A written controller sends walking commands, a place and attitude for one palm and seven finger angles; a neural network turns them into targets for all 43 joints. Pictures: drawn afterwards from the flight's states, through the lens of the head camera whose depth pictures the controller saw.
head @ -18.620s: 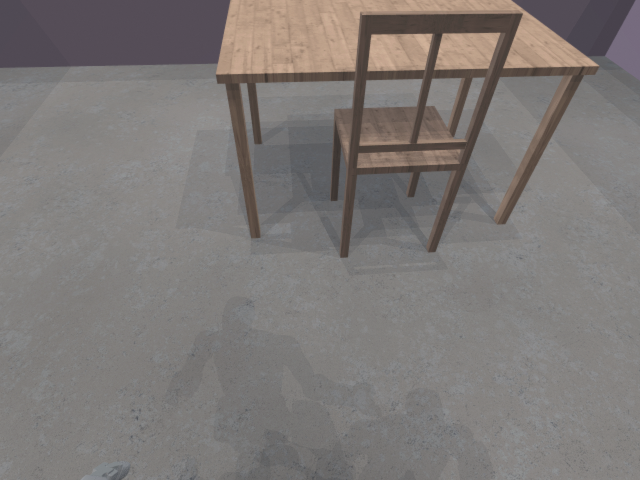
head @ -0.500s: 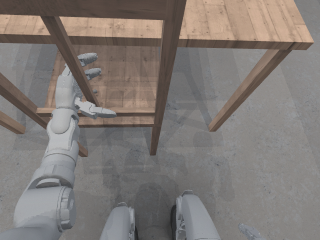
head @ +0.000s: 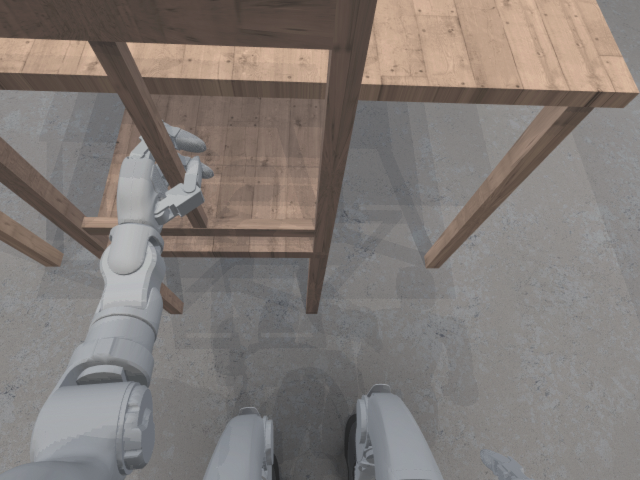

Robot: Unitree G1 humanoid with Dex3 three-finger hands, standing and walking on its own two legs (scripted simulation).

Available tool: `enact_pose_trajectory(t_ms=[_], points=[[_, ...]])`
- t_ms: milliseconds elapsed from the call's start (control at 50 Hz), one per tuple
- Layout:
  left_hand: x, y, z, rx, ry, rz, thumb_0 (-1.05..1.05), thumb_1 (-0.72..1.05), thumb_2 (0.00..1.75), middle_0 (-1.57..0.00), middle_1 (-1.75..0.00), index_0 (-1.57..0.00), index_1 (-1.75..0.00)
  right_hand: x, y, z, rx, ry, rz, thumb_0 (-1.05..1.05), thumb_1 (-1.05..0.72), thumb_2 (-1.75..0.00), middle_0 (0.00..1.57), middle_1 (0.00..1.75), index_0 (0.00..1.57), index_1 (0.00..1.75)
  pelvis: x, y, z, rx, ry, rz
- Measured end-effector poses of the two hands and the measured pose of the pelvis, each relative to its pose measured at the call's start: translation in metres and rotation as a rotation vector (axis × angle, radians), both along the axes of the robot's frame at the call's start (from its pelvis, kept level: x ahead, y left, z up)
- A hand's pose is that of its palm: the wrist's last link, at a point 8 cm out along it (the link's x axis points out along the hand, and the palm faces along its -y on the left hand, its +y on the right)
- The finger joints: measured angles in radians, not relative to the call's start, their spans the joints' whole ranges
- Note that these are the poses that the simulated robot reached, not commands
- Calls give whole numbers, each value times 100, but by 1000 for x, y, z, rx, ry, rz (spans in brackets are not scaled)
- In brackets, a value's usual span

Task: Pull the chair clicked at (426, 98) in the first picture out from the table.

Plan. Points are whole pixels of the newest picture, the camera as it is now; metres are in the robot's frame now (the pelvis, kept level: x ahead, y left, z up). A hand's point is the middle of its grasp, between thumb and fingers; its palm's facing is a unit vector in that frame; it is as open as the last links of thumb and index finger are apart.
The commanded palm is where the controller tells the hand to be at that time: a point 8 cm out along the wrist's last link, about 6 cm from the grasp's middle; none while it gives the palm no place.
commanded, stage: hook a spindle and tug to test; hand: left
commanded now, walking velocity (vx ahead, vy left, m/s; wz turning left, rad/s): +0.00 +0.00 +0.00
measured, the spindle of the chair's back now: (167, 159) +0.48 +0.17 +0.06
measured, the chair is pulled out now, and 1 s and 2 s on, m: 0.00 0.03 0.19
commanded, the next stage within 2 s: step backward, pulling the chair out in 0.56 s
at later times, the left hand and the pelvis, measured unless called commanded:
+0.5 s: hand (200, 202) +0.44 +0.13 +0.02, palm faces -0.04 -1.00 -0.03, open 4.8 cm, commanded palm +0.40 +0.18 +0.02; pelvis +0.02 +0.00 +0.01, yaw -1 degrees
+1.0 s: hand (198, 209) +0.42 +0.13 +0.04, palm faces -0.01 -0.99 -0.11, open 5.0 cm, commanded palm +0.40 +0.18 +0.03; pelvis +0.03 +0.01 +0.10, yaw +0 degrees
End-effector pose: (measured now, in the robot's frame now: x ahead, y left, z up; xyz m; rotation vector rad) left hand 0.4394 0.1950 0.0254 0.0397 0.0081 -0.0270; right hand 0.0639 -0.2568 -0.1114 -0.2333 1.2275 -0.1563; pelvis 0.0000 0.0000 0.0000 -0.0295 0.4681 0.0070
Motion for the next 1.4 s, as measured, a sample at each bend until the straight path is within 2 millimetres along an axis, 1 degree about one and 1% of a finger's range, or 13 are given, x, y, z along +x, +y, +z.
enact_pose_trajectory(t_ms=[300, 560, 680, 720, 760, 800, 860, 920, 1000, 1060, 1140, 1240, 1400], points=[[-7, -4, 0, -14, 17, -4, 1, 80, 82, -50, -145, -49, -145, 14, 1, 7, 17, -37, -14, 0, -91, -90, 20, 30, 20, 30, 9, -1, 6, 3, 0, -11], [-23, -8, 0, -13, 15, -17, 1, 80, 81, -48, -145, -46, -145, 40, 7, 11, 35, -84, -5, 0, -91, -90, 20, 30, 20, 30, 21, 2, 11, 3, -3, -16], [-26, -9, 0, -10, 4, -22, 1, 80, 82, -49, -145, -46, -145, 50, 9, 10, 33, -101, 17, 0, -91, -90, 20, 30, 20, 30, 22, 1, 9, 4, -4, -8], [-26, -8, 3, 42, 51, -8, -1, 77, 82, -49, -145, -46, -145, 52, 10, 15, 26, -86, -16, 0, -91, -90, 20, 30, 20, 30, 20, 2, 17, 6, -52, -7], [-29, -7, 9, 100, 145, 6, -2, 74, 80, -50, -145, -46, -145, 52, 14, 28, 19, -78, -55, 0, -91, -90, 20, 30, 20, 30, 20, 3, 33, 10, -99, -3], [-32, -7, 14, 95, 238, 36, -1, 74, 79, -44, -138, -47, -145, 51, 19, 44, 16, -72, -85, 0, -91, -90, 20, 30, 20, 30, 24, 6, 50, 15, -122, -3], [-35, -10, 20, 71, 342, 78, 0, 75, 79, -38, -128, -48, -145, 49, 22, 67, 1, -59, -104, 0, -91, -90, 20, 30, 20, 30, 30, 8, 72, 18, -149, -5], [-35, -11, 24, 61, 402, 81, 1, 75, 79, -35, -122, -49, -145, 43, 20, 85, -31, -40, -110, 0, -91, -90, 20, 30, 20, 30, 33, 11, 86, 13, -178, -4], [-35, -12, 27, 80, 442, 47, 2, 75, 78, -34, -119, -50, -145, 31, 12, 102, -84, -18, -127, 0, -90, -90, 20, 30, 21, 30, 31, 14, 96, -2, -211, -2], [-37, -12, 27, 94, 451, 24, 2, 75, 78, -34, -119, -50, -145, 20, 7, 109, -114, -7, -146, 0, -90, -90, 20, 30, 21, 30, 29, 18, 99, -6, -232, -8], [-43, -12, 28, 98, 452, 13, 2, 75, 78, -34, -120, -50, -145, 5, 5, 110, -123, 7, -171, 0, -90, -90, 20, 30, 20, 30, 24, 21, 101, -5, -256, -28], [-54, -14, 28, 102, 456, 16, 2, 74, 78, -34, -119, -50, -145, -10, 11, 103, -88, 23, -195, 0, -91, -90, 20, 30, 20, 30, 19, 20, 102, -2, -281, -50], [-77, -21, 29, 105, 465, 37, 2, 73, 79, -34, -117, -50, -145, -23, 18, 93, -35, 12, -196, 0, -90, -90, 20, 30, 21, 30, 2, 11, 102, 14, -304, -58]])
